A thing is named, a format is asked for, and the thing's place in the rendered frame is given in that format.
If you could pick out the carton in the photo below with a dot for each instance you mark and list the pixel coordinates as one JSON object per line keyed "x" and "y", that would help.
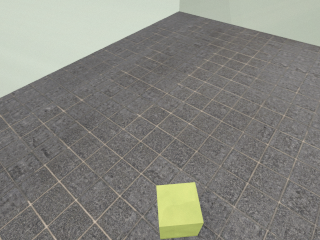
{"x": 179, "y": 211}

